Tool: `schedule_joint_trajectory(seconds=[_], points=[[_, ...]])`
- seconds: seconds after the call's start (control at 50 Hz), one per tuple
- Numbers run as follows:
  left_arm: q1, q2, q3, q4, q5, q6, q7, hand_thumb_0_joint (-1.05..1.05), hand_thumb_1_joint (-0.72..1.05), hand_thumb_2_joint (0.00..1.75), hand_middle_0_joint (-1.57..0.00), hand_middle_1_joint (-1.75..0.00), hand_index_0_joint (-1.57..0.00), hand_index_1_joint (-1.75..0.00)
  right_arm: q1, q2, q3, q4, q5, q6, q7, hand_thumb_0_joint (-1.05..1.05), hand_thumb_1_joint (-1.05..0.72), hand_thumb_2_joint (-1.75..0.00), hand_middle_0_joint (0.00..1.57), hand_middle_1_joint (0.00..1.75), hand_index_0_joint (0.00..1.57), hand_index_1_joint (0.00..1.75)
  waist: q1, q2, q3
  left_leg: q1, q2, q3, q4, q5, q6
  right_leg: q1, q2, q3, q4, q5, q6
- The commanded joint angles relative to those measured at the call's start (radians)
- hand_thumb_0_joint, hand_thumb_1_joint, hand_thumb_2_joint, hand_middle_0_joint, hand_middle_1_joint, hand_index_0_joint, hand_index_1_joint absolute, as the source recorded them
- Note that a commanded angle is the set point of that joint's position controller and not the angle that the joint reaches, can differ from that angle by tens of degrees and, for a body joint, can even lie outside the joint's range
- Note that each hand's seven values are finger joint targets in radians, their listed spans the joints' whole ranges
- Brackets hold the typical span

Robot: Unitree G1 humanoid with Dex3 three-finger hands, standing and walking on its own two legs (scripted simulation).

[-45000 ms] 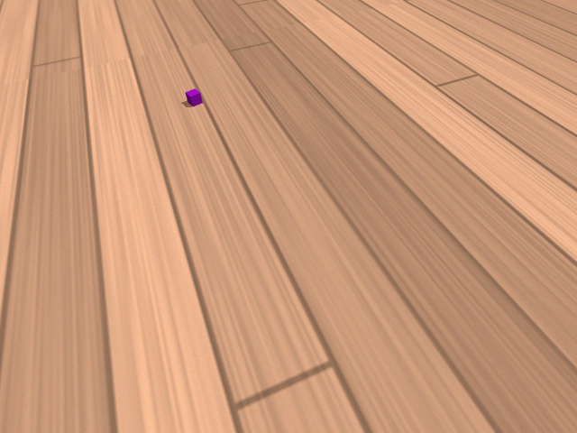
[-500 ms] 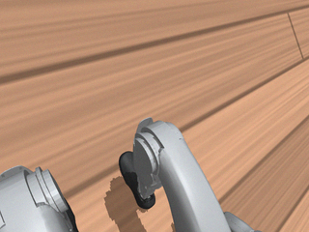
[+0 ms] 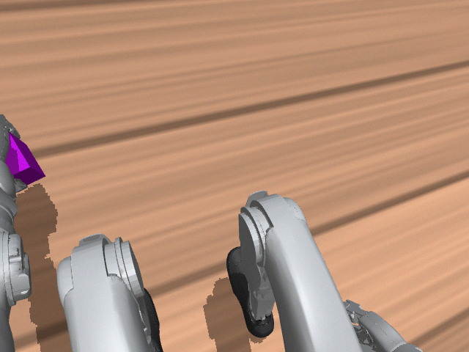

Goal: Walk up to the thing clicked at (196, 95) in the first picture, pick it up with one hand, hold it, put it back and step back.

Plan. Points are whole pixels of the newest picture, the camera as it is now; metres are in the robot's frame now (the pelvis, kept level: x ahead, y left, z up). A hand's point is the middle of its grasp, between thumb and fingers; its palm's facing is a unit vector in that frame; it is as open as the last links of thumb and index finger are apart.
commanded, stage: settle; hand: left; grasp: from above
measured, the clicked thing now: (6, 164) +0.47 +0.31 -0.20
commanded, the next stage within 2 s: lift in 0.02 s
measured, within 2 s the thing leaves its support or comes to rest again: neither
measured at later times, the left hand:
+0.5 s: hand out of the picture +0.44 +0.32 -0.08, palm faces -0.41 -0.19 -0.89, open 10.3 cm
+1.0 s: hand out of the picture +0.37 +0.30 +0.12, palm faces -0.37 -0.20 -0.91, open 10.3 cm
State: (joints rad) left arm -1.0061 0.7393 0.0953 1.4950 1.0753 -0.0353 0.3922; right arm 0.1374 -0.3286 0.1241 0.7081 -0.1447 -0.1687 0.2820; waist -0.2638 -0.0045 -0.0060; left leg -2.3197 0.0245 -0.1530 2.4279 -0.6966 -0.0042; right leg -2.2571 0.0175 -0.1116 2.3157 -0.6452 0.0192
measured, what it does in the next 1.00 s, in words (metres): rises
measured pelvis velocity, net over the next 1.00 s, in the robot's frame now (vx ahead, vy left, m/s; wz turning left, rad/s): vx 0.00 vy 0.00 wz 0.12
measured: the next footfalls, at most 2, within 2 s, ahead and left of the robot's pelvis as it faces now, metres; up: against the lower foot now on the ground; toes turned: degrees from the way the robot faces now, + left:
none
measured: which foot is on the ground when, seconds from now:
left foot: down 0.00-1.00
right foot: down 0.00-1.00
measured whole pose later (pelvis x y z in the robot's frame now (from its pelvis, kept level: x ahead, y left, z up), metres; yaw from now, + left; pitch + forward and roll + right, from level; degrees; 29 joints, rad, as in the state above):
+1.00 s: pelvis +0.00 +0.00 +0.21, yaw +7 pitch +28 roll -4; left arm -0.53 0.47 -0.08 0.83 0.93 0.17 0.14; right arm 0.14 -0.25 -0.01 0.69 0.02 0.02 0.00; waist -0.11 0.05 -0.20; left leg -1.62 0.03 -0.05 1.73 -0.61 0.00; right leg -1.59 0.00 -0.04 1.68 -0.59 0.01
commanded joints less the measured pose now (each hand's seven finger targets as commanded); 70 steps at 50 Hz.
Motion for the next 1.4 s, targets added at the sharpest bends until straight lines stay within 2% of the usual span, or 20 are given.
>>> schedule_joint_trajectory(seconds=[0.0,0.08,0.14,0.18,0.26,0.28,0.32,0.42,0.44,0.5,0.62,0.76,0.86,0.88,0.98,1.1,1.16,1.26,1.32,1.38], points=[[-0.371,0.263,0.021,-0.174,0.019,-0.006,0.055,0.0,0.29,0.82,-0.77,-0.74,-0.76,-0.75,0.232,-0.24,-0.085,0.003,0.009,0.017,-0.038,0.0,-0.9,-0.9,0.2,0.3,0.2,0.3,-0.03,0.326,-0.697,0.45,-0.021,0.087,-0.26,0.148,0.023,0.375,0.047,-0.046,-0.239,0.138,-0.058],[-0.373,0.273,0.041,-0.224,0.029,0.011,0.066,0.0,0.3,0.88,-0.81,-0.72,-0.78,-0.75,0.233,-0.23,-0.101,0.005,0.017,0.04,-0.056,0.0,-0.9,-0.9,0.2,0.3,0.2,0.3,0.005,0.361,-0.786,0.512,-0.018,0.099,-0.279,0.189,0.019,0.401,0.043,-0.037,-0.239,0.176,-0.063],[-0.328,0.235,0.034,-0.205,0.013,0.035,0.065,0.0,0.36,0.75,-0.83,-0.76,-0.83,-0.76,0.24,-0.22,-0.108,0.008,0.024,0.055,-0.067,0.0,-0.93,-0.91,0.2,0.3,0.2,0.3,0.011,0.355,-0.79,0.502,-0.022,0.114,-0.29,0.21,0.024,0.426,0.039,-0.029,-0.255,0.208,-0.059],[-0.324,0.239,0.035,-0.211,-0.001,0.053,0.045,0.0,0.48,0.73,-0.88,-0.72,-0.9,-0.71,0.248,-0.217,-0.122,0.012,0.032,0.066,-0.074,0.0,-0.92,-0.91,0.2,0.3,0.2,0.3,0.018,0.321,-0.807,0.5,-0.022,0.115,-0.302,0.211,0.028,0.433,0.04,-0.027,-0.269,0.206,-0.059],[-0.284,0.216,0.028,-0.242,-0.037,0.075,-0.02,0.0,0.5,0.76,-0.89,-0.75,-0.91,-0.74,0.265,-0.208,-0.144,0.013,0.049,0.089,-0.086,0.0,-0.92,-0.91,0.2,0.3,0.2,0.3,0.044,0.318,-0.837,0.524,-0.029,0.123,-0.341,0.231,0.03,0.467,0.032,-0.02,-0.284,0.223,-0.061],[-0.266,0.19,0.011,-0.237,-0.037,0.076,-0.043,0.0,0.49,0.74,-0.89,-0.74,-0.9,-0.73,0.264,-0.203,-0.146,0.009,0.051,0.095,-0.089,0.0,-0.92,-0.91,0.2,0.3,0.2,0.3,0.033,0.289,-0.82,0.521,-0.028,0.122,-0.344,0.227,0.033,0.471,0.033,-0.019,-0.295,0.221,-0.059],[-0.252,0.215,0.016,-0.3,-0.025,0.07,-0.079,0.0,0.48,0.75,-0.89,-0.74,-0.9,-0.73,0.268,-0.2,-0.157,-0.001,0.059,0.108,-0.097,0.0,-0.92,-0.91,0.2,0.3,0.2,0.3,0.057,0.294,-0.841,0.545,-0.03,0.128,-0.364,0.227,0.033,0.498,0.031,-0.009,-0.311,0.216,-0.061],[-0.188,0.158,0.007,-0.425,-0.021,0.061,-0.126,0.0,0.51,0.81,-0.92,-0.74,-0.93,-0.74,0.264,-0.195,-0.177,-0.028,0.084,0.138,-0.118,0.0,-0.91,-0.91,0.2,0.3,0.2,0.3,0.081,0.296,-0.839,0.631,-0.034,0.114,-0.441,0.212,0.026,0.485,0.021,-0.008,-0.353,0.196,-0.069],[-0.205,0.173,0.024,-0.477,-0.027,0.058,-0.128,0.0,0.52,0.82,-0.92,-0.76,-0.93,-0.76,0.269,-0.202,-0.183,-0.036,0.09,0.142,-0.126,0.0,-0.91,-0.9,0.2,0.3,0.2,0.3,0.09,0.298,-0.853,0.645,-0.037,0.108,-0.459,0.199,0.027,0.483,0.017,-0.007,-0.365,0.188,-0.069],[-0.143,0.139,0.001,-0.526,-0.039,0.065,-0.144,0.0,0.49,0.84,-0.92,-0.74,-0.92,-0.74,0.259,-0.184,-0.189,-0.052,0.103,0.154,-0.144,0.0,-0.91,-0.9,0.2,0.3,0.2,0.3,0.098,0.264,-0.867,0.682,-0.036,0.114,-0.507,0.178,0.032,0.538,0.021,0.001,-0.418,0.171,-0.064],[-0.066,0.095,-0.03,-0.651,-0.087,0.079,-0.177,0.0,0.42,0.78,-0.85,-0.72,-0.86,-0.71,0.215,-0.164,-0.205,-0.08,0.119,0.163,-0.197,0.0,-0.91,-0.9,0.2,0.3,0.2,0.3,0.105,0.206,-0.794,0.705,-0.042,0.103,-0.607,0.065,0.035,0.585,0.024,0.034,-0.542,0.041,-0.062],[0.035,0.054,-0.076,-0.806,-0.119,0.123,-0.21,0.0,0.46,0.8,-0.89,-0.71,-0.89,-0.71,0.171,-0.135,-0.207,-0.097,0.144,0.169,-0.258,0.0,-0.9,-0.9,0.2,0.3,0.2,0.3,0.124,0.207,-0.797,0.911,-0.028,0.09,-0.782,0.097,0.027,0.755,0.023,0.039,-0.669,0.103,-0.052],[0.111,0.029,-0.078,-0.859,-0.127,0.177,-0.203,0.0,0.48,0.82,-0.92,-0.7,-0.91,-0.71,0.137,-0.115,-0.202,-0.089,0.162,0.168,-0.292,0.0,-0.9,-0.9,0.2,0.3,0.2,0.3,0.143,0.196,-0.782,1.072,-0.026,0.093,-0.908,0.155,0.021,0.883,0.018,0.045,-0.794,0.149,-0.049],[0.137,-0.008,-0.098,-0.85,-0.129,0.19,-0.204,0.0,0.47,0.83,-0.92,-0.69,-0.91,-0.7,0.133,-0.11,-0.201,-0.087,0.164,0.167,-0.297,0.0,-0.9,-0.9,0.2,0.3,0.2,0.3,0.14,0.187,-0.767,1.088,-0.027,0.101,-0.929,0.164,0.021,0.91,0.018,0.049,-0.825,0.155,-0.049],[0.237,-0.06,-0.135,-0.804,-0.14,0.241,-0.21,0.0,0.47,0.84,-0.92,-0.69,-0.9,-0.71,0.108,-0.081,-0.191,-0.074,0.175,0.154,-0.32,0.0,-0.9,-0.9,0.2,0.3,0.2,0.3,0.143,0.131,-0.656,1.157,-0.029,0.117,-1.037,0.175,0.025,1.043,0.022,0.068,-0.957,0.153,-0.049],[0.285,-0.129,-0.187,-0.825,-0.157,0.255,-0.219,0.0,0.47,0.81,-0.94,-0.66,-0.91,-0.68,0.092,-0.063,-0.182,-0.069,0.187,0.127,-0.345,0.0,-0.9,-0.9,0.2,0.3,0.2,0.3,0.148,0.121,-0.513,1.28,-0.023,0.103,-1.212,0.127,0.016,1.16,0.027,0.086,-1.11,0.11,-0.049],[0.287,-0.128,-0.189,-0.863,-0.16,0.247,-0.208,0.0,0.45,0.79,-0.9,-0.67,-0.89,-0.69,0.092,-0.059,-0.184,-0.07,0.191,0.11,-0.352,0.0,-0.9,-0.9,0.2,0.3,0.2,0.3,0.162,0.11,-0.512,1.357,-0.023,0.096,-1.285,0.129,0.015,1.243,0.029,0.095,-1.181,0.109,-0.049],[0.279,-0.179,-0.213,-0.853,-0.16,0.262,-0.175,0.0,0.42,0.81,-0.87,-0.71,-0.85,-0.72,0.115,-0.049,-0.179,-0.034,0.193,0.088,-0.36,0.0,-0.9,-0.9,0.2,0.3,0.2,0.3,0.16,0.114,-0.506,1.493,-0.02,0.116,-1.363,0.27,0.011,1.37,0.029,0.103,-1.277,0.23,-0.049],[0.283,-0.168,-0.208,-0.834,-0.157,0.274,-0.16,0.0,0.42,0.82,-0.86,-0.71,-0.85,-0.73,0.123,-0.053,-0.183,-0.025,0.189,0.081,-0.362,0.0,-0.9,-0.9,0.2,0.3,0.2,0.3,0.174,0.103,-0.491,1.556,-0.019,0.114,-1.424,0.309,0.009,1.442,0.027,0.099,-1.329,0.27,-0.047],[0.315,-0.209,-0.231,-0.803,-0.169,0.284,-0.161,0.0,0.45,0.86,-0.89,-0.73,-0.88,-0.74,0.131,-0.047,-0.183,-0.019,0.189,0.075,-0.361,0.0,-0.89,-0.9,0.2,0.3,0.2,0.3,0.18,0.079,-0.456,1.596,-0.024,0.129,-1.471,0.352,0.011,1.514,0.028,0.106,-1.392,0.307,-0.045]])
